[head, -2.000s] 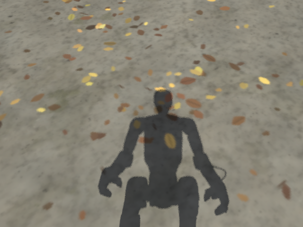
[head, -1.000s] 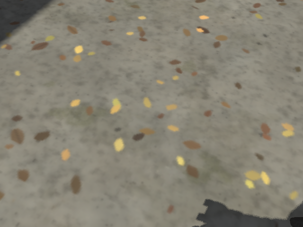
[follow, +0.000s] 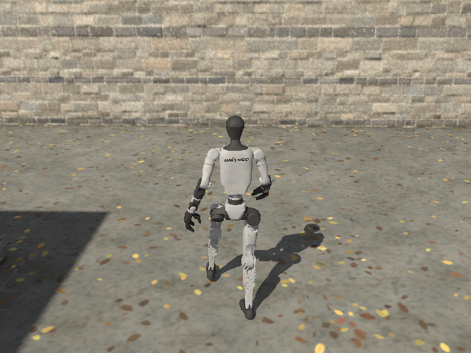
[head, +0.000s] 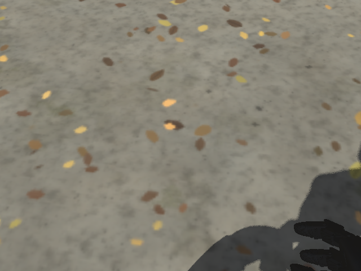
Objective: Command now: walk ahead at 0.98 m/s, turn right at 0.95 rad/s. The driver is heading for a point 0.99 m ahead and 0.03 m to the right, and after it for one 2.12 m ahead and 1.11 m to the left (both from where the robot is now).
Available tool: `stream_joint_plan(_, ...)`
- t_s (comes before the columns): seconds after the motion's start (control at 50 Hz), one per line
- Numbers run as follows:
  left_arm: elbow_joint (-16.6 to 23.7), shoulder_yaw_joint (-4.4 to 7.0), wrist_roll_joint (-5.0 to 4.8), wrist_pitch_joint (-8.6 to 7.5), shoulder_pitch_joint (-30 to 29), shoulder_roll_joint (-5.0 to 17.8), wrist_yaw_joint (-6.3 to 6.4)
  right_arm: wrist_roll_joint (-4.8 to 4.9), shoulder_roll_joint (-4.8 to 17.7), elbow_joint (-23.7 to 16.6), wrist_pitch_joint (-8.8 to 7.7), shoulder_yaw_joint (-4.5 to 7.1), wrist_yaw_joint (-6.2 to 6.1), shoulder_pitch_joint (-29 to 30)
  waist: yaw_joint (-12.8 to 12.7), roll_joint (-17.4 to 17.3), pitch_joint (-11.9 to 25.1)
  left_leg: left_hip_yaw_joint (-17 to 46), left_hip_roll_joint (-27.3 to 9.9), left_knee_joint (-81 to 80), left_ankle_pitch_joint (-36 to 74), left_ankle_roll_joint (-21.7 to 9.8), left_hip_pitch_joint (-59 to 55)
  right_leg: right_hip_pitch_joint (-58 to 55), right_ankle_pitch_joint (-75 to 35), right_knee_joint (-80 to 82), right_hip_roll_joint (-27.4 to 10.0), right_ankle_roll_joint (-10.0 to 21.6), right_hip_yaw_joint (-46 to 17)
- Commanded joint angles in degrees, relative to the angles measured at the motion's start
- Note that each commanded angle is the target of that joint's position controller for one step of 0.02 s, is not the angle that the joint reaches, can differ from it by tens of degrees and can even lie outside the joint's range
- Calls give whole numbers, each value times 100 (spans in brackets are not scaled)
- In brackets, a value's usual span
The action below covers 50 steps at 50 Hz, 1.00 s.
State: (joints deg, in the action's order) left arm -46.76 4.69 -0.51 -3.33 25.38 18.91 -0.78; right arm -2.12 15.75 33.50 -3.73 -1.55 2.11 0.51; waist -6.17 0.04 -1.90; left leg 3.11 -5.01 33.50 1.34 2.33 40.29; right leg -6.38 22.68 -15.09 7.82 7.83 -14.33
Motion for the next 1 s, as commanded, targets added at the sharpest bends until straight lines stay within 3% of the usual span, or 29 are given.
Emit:
stream_joint_plan(0.02, 380, 336, 27, -105, -439, 1342, 67, 67, 1015, -57, -80, 375, -155, -794, 806, 322, 685, -285, 679, -185, -380, -146, -3018, 1185, -5520, -990, -937, 161, -624)
stream_joint_plan(0.04, 431, 364, 100, -107, -752, 1507, 44, 115, 1254, 203, -77, 510, -272, -1936, 1529, 277, 1213, -370, 612, -110, -824, -174, -4180, 1496, -5638, -2367, -841, 44, -551)
stream_joint_plan(0.06, 520, 261, 174, -172, -1014, 1131, 31, 56, 1564, 480, -71, 659, -424, -3219, 2124, 76, 1788, 81, 25, 95, -1845, -240, -5567, 2333, -4736, -4080, -569, -50, -318)
stream_joint_plan(0.08, 810, -23, 71, -198, -853, 4, 34, -231, 1964, 576, -110, 743, -476, -3643, 1841, -1817, 2175, 2438, -1605, -734, -4282, -443, -6615, 4001, 335, -6127, 134, -72, 190)
stream_joint_plan(0.1, 1052, -132, -95, -167, -307, 108, 24, -218, 1988, 437, -105, 779, -375, -2745, 1030, -2770, 2464, 5110, -2196, -2018, -5035, -794, -6349, 4744, 427, -6859, -27, -6, 457)
stream_joint_plan(0.12, 795, -84, 71, -50, -672, 524, 46, -156, 1286, 238, -75, 675, -333, -1894, 1000, -1456, 1545, 4196, -1869, -2030, -5456, -862, -5446, 4899, -316, -6834, -533, 3, 650)
stream_joint_plan(0.16, 791, -54, 231, 99, -1273, 620, -115, -127, 762, 435, -46, 547, -296, -1774, 988, -254, 634, 2315, -1394, -1877, -3386, -751, -4222, 4684, -757, -6347, -957, -115, 872)
stream_joint_plan(0.24, 1180, -229, 270, 372, -1775, 101, -339, 61, 464, 1056, -261, 451, -202, -2296, 739, -467, -7, 499, -1167, -2182, -1401, -567, -3622, 5028, -955, -6057, -1396, -233, 987)
stream_joint_plan(0.36, 1665, -354, 218, 396, -2971, 157, -496, 25, 711, 1276, -408, 499, -196, -2233, 636, -182, -692, -1540, -690, -2848, 465, -395, -3401, 4827, -2282, -4001, -1212, -136, 1885)
stream_joint_plan(0.4, 1680, -439, 249, 327, -3241, 2, -543, 10, 831, 1432, -384, 500, -231, -2614, 720, -117, -787, -1852, -651, -2800, 2243, -328, -3593, 4197, -2283, -3064, -873, 99, 2321)
stream_joint_plan(0.44, 1474, -410, 277, 266, -2908, 106, -470, 33, 1135, 1500, -293, 539, -306, -2846, 492, -430, -400, -1868, -824, -2179, 5031, -362, -4172, 3435, -1990, -2764, -366, 286, 2535)
stream_joint_plan(0.48, 962, -247, 285, 192, -1420, 457, -326, 18, 1488, 1449, -113, 602, -371, -2614, -335, -733, 420, -1766, -1062, -279, 6249, -515, -4239, 1856, -1350, -2606, -26, 509, 2305)
stream_joint_plan(0.5, 527, -110, 309, 178, -149, 665, -216, 28, 1496, 1382, -54, 587, -379, -2331, -939, -744, 884, -1717, -1028, 1297, 5733, -644, -3625, 408, -1357, -2042, -109, 683, 1899)
stream_joint_plan(0.52, 333, 76, 347, 226, 195, 1074, -73, -3, 1159, 1343, -37, 549, -323, -2392, -794, -144, 1183, -1600, -425, 3601, 1300, -624, -2290, -879, -514, -2008, -867, 744, 831)
stream_joint_plan(0.54, 612, 174, 414, 238, -353, 1624, -9, 245, 419, 931, -71, 367, -220, -3222, 211, 1377, 2161, -870, 360, 5870, -3177, -454, -143, -2425, -278, -1449, -2820, 1368, -2359)
stream_joint_plan(0.56, 673, 189, 313, 260, -141, 1346, 38, 279, 945, 761, -161, 442, -255, -2207, -385, 228, 2303, 87, 419, 6026, -2463, -599, 381, -2069, 240, -474, -2736, 1232, -2744)
stream_joint_plan(0.58, 454, 156, 326, 171, -380, 1157, 110, 353, 811, 743, -191, 419, -246, -1954, -106, 63, 1083, 74, 214, 5645, -1996, -612, 635, -1014, -53, -158, -2694, 1105, -1874)
stream_joint_plan(0.6, 349, 73, 342, 59, -581, 788, 107, 297, 698, 877, -176, 383, -219, -2010, 223, -398, 376, 88, -46, 5052, -1776, -632, 320, 105, -413, 43, -2512, 896, -1259)
stream_joint_plan(0.66, 181, -126, 262, -260, -837, 176, 89, 112, 376, 1240, 177, 351, -63, -2407, 820, -229, -151, 274, -390, 4186, -1563, -512, -666, 1742, -1065, 572, -2047, 446, 151)
stream_joint_plan(0.72, -33, -152, 158, -455, -638, 97, -6, 150, 238, 1011, 280, 345, 58, -1558, 723, 74, -571, 10, -402, 3344, -830, -533, -100, 1768, -2587, 953, -1636, -72, 1395)
stream_joint_plan(0.76, -77, -182, 166, -497, -659, 42, -30, 224, 143, 943, 242, 310, 95, -1151, 666, 79, -539, -406, -139, 2643, -56, -627, -103, 1626, -3527, 1006, -1196, -346, 2234)
stream_joint_plan(0.82, -160, -259, 32, -559, -447, 76, 89, 105, -34, 681, 72, 196, 224, -487, 579, -48, -725, -1306, 259, 768, 1124, -719, -805, 1535, -5962, 614, -1258, -519, 2769)
stream_joint_plan(0.88, -21, -132, -13, -501, -595, 667, 351, -9, 317, 1139, 74, 317, 281, -1785, 1125, 431, 319, -1581, 1094, 218, 1225, -878, -2511, 955, -7806, -1197, -1475, -823, 2801)
stream_joint_plan(0.9, 196, -1, -71, -318, -896, 1234, 464, 421, 916, 963, 50, 642, 242, -2230, 1563, 867, 958, -1093, 1111, 584, 943, -877, -3491, 1052, -8385, -2254, -1602, -1088, 2419)
stream_joint_plan(0.92, 371, 37, -46, -204, -1566, 1243, 466, 496, 1313, 1226, 119, 813, 154, -3359, 2291, 588, 1215, -529, 774, 190, 1327, -1120, -4503, 1609, -7316, -3981, -1446, -1255, 2421)
stream_joint_plan(0.94, 485, -99, -11, -207, -2081, 622, 314, 468, 1337, 1406, 195, 828, -41, -3793, 2492, -1091, 798, -107, 374, -823, 2576, -1378, -5204, 2728, -1130, -6804, -140, -1500, 2513)
stream_joint_plan(0.96, 786, -330, 134, -317, -536, -219, 220, -9, 1561, 1051, 38, 686, -73, -2847, 968, -2110, 1586, 2194, -707, 238, 5322, -2387, -6401, 4524, 1534, -8636, 55, -1621, 1101)
stream_joint_plan(0.98, 914, -335, 14, -407, -337, 273, 145, -165, 1533, 593, 2, 772, -37, -2527, 1160, -954, 3093, 3451, -1368, -461, 3622, -3077, -6845, 4611, 1163, -8810, -87, -1470, 120)
stream_joint_plan(1.0, 1135, -269, -73, -423, -842, 558, 114, 18, 1441, 282, -9, 823, -25, -1949, 945, -35, 2219, 3565, -1076, -1133, 1711, -2935, -5815, 4732, 861, -8060, -252, -1164, 222)
